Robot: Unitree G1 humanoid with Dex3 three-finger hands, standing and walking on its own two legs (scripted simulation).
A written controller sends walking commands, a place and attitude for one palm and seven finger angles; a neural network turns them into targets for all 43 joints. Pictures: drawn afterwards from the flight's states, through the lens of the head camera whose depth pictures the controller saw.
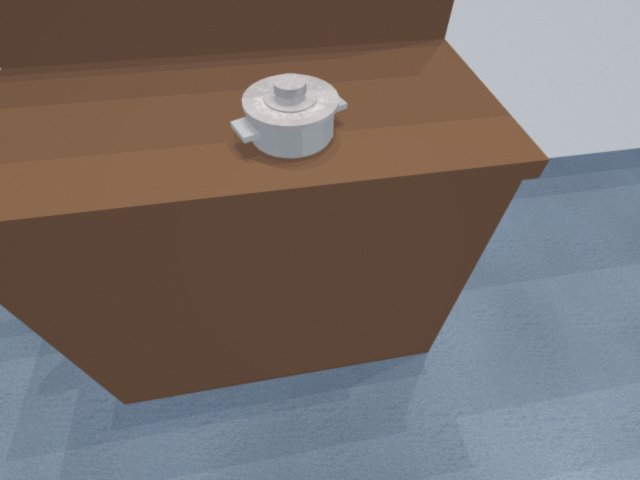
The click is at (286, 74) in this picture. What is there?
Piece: lid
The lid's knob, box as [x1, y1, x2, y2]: [273, 73, 305, 98]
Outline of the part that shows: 273,80 274,92 276,95 280,97 296,98 303,95 305,92 305,79 298,74 281,74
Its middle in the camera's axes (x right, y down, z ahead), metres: -0.05 -0.24 +0.61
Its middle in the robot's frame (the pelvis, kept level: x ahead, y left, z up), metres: +0.64 +0.09 +0.16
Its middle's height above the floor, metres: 0.93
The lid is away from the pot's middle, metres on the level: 0.00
